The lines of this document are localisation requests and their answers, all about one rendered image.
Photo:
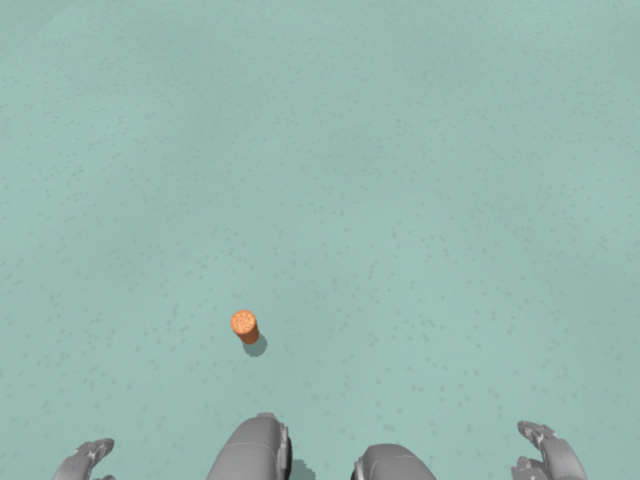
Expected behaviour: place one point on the cup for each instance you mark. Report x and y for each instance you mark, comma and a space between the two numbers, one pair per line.
244, 324

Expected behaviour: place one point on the right robot hand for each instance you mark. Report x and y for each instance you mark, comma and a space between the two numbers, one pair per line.
558, 456

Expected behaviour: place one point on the left robot hand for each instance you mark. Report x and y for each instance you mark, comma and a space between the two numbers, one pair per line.
86, 456

